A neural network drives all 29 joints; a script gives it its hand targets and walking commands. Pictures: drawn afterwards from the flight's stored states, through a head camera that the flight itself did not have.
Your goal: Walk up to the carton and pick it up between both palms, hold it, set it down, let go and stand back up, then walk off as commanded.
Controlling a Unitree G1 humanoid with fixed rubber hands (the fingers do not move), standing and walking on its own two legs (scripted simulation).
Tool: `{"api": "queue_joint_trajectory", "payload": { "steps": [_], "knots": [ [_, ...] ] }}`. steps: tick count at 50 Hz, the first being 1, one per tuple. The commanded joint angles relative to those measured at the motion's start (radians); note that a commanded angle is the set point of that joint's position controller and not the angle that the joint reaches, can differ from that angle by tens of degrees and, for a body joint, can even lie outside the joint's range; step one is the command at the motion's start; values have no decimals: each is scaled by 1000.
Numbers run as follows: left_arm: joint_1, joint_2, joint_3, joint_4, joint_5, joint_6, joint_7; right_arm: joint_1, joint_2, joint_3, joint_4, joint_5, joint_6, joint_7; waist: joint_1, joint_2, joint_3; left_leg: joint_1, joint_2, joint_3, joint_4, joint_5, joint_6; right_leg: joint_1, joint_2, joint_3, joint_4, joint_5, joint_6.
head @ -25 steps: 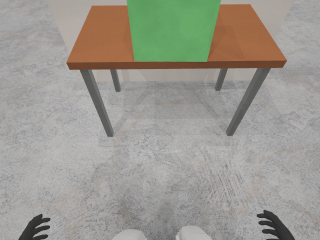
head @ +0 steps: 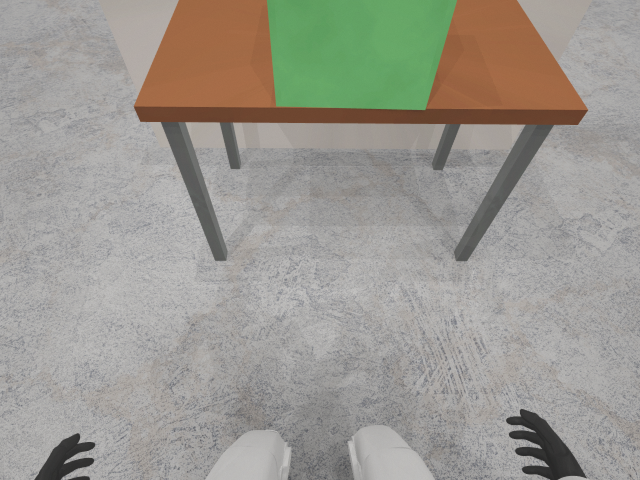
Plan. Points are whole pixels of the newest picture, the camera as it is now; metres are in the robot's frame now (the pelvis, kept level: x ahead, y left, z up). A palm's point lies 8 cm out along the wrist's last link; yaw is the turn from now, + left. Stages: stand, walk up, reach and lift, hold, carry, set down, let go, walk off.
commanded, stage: walk off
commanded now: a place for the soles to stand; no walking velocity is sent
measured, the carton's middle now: (354, 0) +0.94 -0.04 +0.10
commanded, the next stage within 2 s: stand in 1.08 s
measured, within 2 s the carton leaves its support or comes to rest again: neither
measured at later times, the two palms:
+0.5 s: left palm out of the picture +0.05 +0.32 -0.09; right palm out of the picture +0.09 -0.29 -0.08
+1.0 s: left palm out of the picture +0.06 +0.30 -0.07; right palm out of the picture +0.08 -0.32 -0.07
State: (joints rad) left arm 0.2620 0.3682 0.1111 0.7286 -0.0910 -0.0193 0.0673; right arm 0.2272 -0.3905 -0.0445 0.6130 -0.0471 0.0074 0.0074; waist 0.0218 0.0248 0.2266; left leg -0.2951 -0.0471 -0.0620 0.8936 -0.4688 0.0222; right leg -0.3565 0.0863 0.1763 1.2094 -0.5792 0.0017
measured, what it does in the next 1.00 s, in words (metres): steps on the spot: right foot, then right foot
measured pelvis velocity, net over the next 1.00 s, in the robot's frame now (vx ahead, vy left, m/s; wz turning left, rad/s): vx -0.04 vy -0.02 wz -0.03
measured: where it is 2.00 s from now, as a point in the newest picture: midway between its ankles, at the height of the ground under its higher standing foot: outside the picture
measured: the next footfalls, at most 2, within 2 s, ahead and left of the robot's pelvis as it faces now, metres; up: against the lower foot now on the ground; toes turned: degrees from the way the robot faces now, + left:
right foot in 0.12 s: +0.06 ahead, -0.15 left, +0.00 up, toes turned +10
right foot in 0.64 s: +0.03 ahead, -0.16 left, +0.00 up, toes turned +10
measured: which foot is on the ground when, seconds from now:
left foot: down 0.00-1.00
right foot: up 0.00-0.10, down 0.12-0.38, up 0.40-0.62, down 0.64-1.00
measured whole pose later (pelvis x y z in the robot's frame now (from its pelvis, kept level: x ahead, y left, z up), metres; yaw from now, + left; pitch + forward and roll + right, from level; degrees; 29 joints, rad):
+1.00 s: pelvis -0.04 -0.02 +0.00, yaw -2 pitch -5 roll +0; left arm 0.26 0.38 0.11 0.73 -0.09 -0.05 0.04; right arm 0.23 -0.39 -0.04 0.61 -0.04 -0.01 0.01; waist 0.02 0.02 0.13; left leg -0.36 -0.02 -0.05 0.88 -0.44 0.01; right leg -0.35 0.09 0.19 0.86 -0.40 0.00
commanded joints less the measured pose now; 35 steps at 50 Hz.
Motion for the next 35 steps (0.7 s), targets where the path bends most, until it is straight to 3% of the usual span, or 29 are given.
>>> {"api": "queue_joint_trajectory", "payload": {
  "steps": [1,3,4,5,6,7,8,9,10,13,14,15,16,17,18,19,20,21,22,23,25,27,28,30,31,32,33,34,35],
  "knots": [
    [3,258,8,-54,87,-8,-13,50,-255,-112,-13,6,-37,-12,-78,132,-142,150,316,-385,-395,502,212,-216,-37,-9,-170,-126,-25],
    [48,247,24,-50,97,-19,-6,-17,-243,-106,-30,6,-30,-5,-36,158,-170,85,302,-333,-356,431,226,-113,-54,-79,-303,-67,-36],
    [80,224,14,-52,102,-32,-9,-39,-226,-96,-42,0,-28,-3,-2,152,-170,36,276,-270,-304,496,204,-16,-63,-121,-468,4,-49],
    [127,230,7,-29,102,-39,-14,-25,-217,-93,-25,15,-30,-11,15,113,-233,3,195,-159,-209,570,136,113,-68,-95,-607,242,-62],
    [203,274,21,-24,114,-53,-4,-40,-196,-90,-34,28,-28,-15,42,71,-306,-41,133,-113,-27,587,71,226,-135,102,-645,516,-105],
    [206,351,41,-41,121,-57,-2,-6,-166,-86,-39,39,-33,-25,32,-109,-373,-134,9,-25,213,396,11,288,-309,436,-670,774,-191],
    [144,315,29,-30,103,-57,-1,-38,-183,-94,-8,38,-15,-26,20,-64,-335,-174,-16,-14,244,-168,11,202,-357,497,-675,826,-268],
    [119,309,20,-38,117,-57,-1,-56,-176,-94,9,29,-13,-17,3,-13,-261,-155,4,-61,275,-206,13,81,-364,509,-683,780,-285],
    [64,308,26,-41,117,-47,-3,-53,-180,-93,9,30,-11,-21,-13,-27,-190,-193,1,-62,262,-190,17,83,-337,447,-669,803,-279],
    [40,262,18,-69,133,-40,-4,-52,-180,-97,1,37,-10,-9,13,-163,-179,-172,29,-76,144,-196,10,40,-297,453,-660,746,-278],
    [27,270,18,-59,134,-39,-9,-31,-190,-96,13,36,-14,-11,-2,-202,-206,-164,42,-82,86,-165,10,82,-293,444,-642,753,-273],
    [16,263,22,-97,132,-36,-10,-33,-193,-97,-1,32,-15,-7,17,-249,-164,-156,50,-61,43,-151,3,65,-270,396,-632,769,-253],
    [21,253,13,-96,128,-27,-10,-51,-178,-93,-8,30,-22,-5,5,-186,-168,-99,48,-62,-45,-111,14,11,-255,370,-628,745,-234],
    [-42,275,12,-104,124,-26,-12,14,-180,-105,4,38,-26,-2,-47,-212,-177,53,47,-62,-168,14,22,-111,-242,344,-585,645,-198],
    [-131,252,1,-100,117,-22,-10,97,-201,-116,47,35,-31,0,-119,-128,-181,222,45,-113,-327,62,34,-263,-167,289,-477,582,-138],
    [-76,205,3,-105,108,-11,-6,136,-308,-129,65,21,-39,-7,-117,149,-166,199,220,-417,-521,86,77,-327,16,127,-153,346,-57],
    [-25,209,10,-69,107,-8,-2,60,-351,-129,34,20,-51,-12,-61,143,-135,72,391,-626,-571,178,141,-333,79,55,-35,-76,-22],
    [-39,279,30,-78,115,-6,1,60,-357,-134,30,26,-47,-10,-67,28,-87,-8,410,-653,-578,132,179,-286,56,58,22,-110,-37],
    [-18,288,42,-68,113,-4,-2,24,-338,-132,-1,21,-41,-13,-58,34,-66,-31,402,-602,-571,13,223,-290,44,58,67,-86,-29],
    [36,310,43,-34,102,0,-17,-30,-322,-130,-6,16,-42,-20,-33,56,-36,-88,375,-503,-554,-110,217,-232,11,44,48,-42,-20],
    [40,308,49,-41,103,-6,-23,-46,-269,-113,-19,2,-35,-8,-41,148,-36,-109,311,-424,-496,-57,237,-206,-1,-9,3,-37,-8],
    [27,281,41,-40,100,-13,-29,-26,-271,-114,-22,-7,-28,-5,-48,160,-63,-104,285,-372,-483,-89,233,-149,-29,-55,-154,-88,-15],
    [37,251,27,-44,105,-15,-31,-12,-246,-106,-25,-9,-30,-1,-41,141,-80,-62,281,-394,-451,5,236,-144,-47,-58,-260,-111,-25],
    [94,238,32,-29,107,-28,-30,-28,-254,-109,-31,-9,-23,-2,-8,145,-176,1,248,-301,-384,0,197,-35,-54,-105,-485,-23,-57],
    [148,236,21,-19,110,-43,-24,-31,-246,-94,-31,0,-22,-3,14,160,-234,-27,219,-249,-308,101,146,104,-59,-67,-645,76,-81],
    [170,254,28,-25,119,-49,-27,-20,-207,-91,-43,8,-26,-15,27,47,-258,-129,175,-193,-184,264,102,220,-89,93,-684,246,-99],
    [141,317,38,-34,131,-66,-10,-43,-142,-81,-46,29,-33,-9,23,-200,-254,-212,35,-54,98,198,21,196,-291,445,-823,260,-164],
    [132,335,39,-10,116,-58,-18,-66,-172,-93,-23,25,-17,-19,36,-152,-185,-216,-12,-63,161,-135,-3,39,-371,577,-853,314,-201],
    [53,286,32,-49,124,-52,-25,-58,-184,-97,1,25,-20,-16,0,-109,-147,-175,12,-76,170,-147,-2,-31,-330,526,-838,293,-242]
  ]
}}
